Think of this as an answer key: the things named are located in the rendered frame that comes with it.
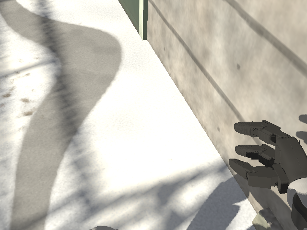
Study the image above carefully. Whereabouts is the right robot hand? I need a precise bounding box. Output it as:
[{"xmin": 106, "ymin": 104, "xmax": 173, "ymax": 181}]
[{"xmin": 228, "ymin": 120, "xmax": 307, "ymax": 194}]

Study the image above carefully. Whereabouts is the robot right forearm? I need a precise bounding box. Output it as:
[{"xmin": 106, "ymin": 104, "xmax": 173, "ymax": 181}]
[{"xmin": 287, "ymin": 177, "xmax": 307, "ymax": 230}]

